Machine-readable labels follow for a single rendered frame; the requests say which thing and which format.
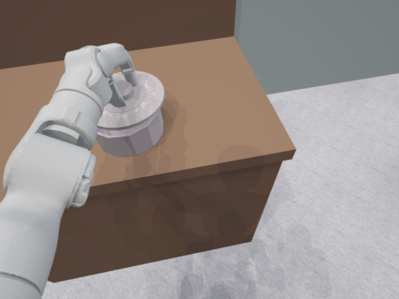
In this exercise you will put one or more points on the pot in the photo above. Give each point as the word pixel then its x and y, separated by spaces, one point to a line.
pixel 132 141

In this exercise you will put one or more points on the table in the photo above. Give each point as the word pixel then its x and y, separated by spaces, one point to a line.
pixel 205 183

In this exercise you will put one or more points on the left robot forearm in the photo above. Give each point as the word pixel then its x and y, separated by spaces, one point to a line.
pixel 76 106

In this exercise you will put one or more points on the lid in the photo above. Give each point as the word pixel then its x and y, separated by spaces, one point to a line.
pixel 146 101

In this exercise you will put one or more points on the robot left upper arm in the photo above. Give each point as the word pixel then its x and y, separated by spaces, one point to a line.
pixel 51 175

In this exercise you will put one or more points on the knob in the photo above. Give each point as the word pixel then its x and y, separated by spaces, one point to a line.
pixel 125 89

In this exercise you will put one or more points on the robot left hand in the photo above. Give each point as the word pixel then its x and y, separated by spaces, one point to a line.
pixel 122 59

